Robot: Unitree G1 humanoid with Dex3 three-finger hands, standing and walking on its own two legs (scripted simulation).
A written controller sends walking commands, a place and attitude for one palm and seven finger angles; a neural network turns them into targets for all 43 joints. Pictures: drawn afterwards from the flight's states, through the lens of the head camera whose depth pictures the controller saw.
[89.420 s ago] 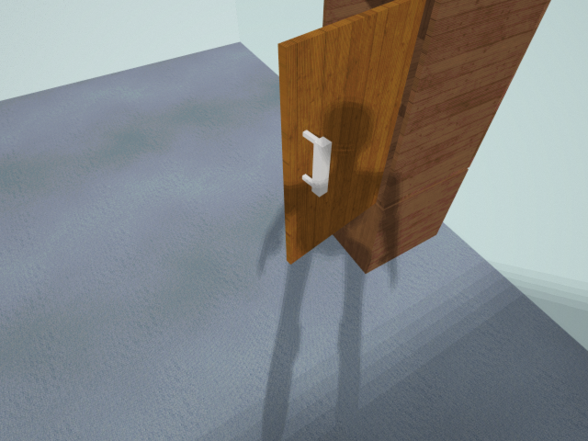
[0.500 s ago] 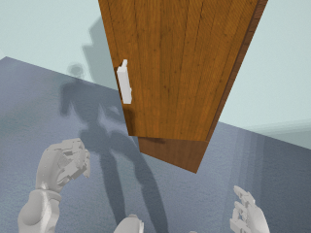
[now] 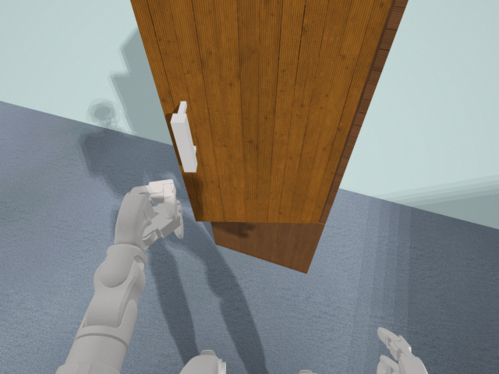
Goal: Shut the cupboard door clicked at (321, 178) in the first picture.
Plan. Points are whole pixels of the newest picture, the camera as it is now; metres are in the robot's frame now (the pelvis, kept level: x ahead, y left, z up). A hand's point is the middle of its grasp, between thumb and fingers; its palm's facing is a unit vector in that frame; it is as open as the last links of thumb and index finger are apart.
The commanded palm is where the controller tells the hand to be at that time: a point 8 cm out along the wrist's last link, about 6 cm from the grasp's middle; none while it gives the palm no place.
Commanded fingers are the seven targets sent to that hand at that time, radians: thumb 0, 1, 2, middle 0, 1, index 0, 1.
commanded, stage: bring the fist close to the handle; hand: left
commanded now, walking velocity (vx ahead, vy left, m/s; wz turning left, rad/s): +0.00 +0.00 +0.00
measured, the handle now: (187, 137) +0.52 +0.14 +0.07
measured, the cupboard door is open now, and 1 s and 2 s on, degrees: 18 18 0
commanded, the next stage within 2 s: push the door shut along its arc in 0.74 s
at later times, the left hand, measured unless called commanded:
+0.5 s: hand (203, 167) +0.43 +0.10 +0.08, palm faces +0.01 -1.00 +0.00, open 3.1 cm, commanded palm +0.39 +0.15 +0.07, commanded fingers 0.00 0.90 0.90 -1.30 -1.50 -1.30 -1.50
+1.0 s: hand (203, 173) +0.43 +0.10 +0.07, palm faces -0.02 -1.00 -0.03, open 3.1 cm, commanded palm +0.41 +0.15 +0.07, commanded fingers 0.00 0.90 0.90 -1.30 -1.50 -1.30 -1.50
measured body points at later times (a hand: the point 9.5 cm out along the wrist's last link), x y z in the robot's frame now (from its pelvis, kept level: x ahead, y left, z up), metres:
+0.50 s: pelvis -0.01 +0.00 -0.01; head +0.06 -0.01 +0.44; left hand +0.42 +0.15 +0.09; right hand +0.06 -0.26 -0.13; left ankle +0.05 +0.12 -0.68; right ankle -0.02 -0.12 -0.68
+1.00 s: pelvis -0.01 +0.00 +0.00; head +0.05 -0.01 +0.44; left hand +0.42 +0.15 +0.08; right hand +0.07 -0.26 -0.12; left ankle +0.05 +0.12 -0.68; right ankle -0.02 -0.12 -0.68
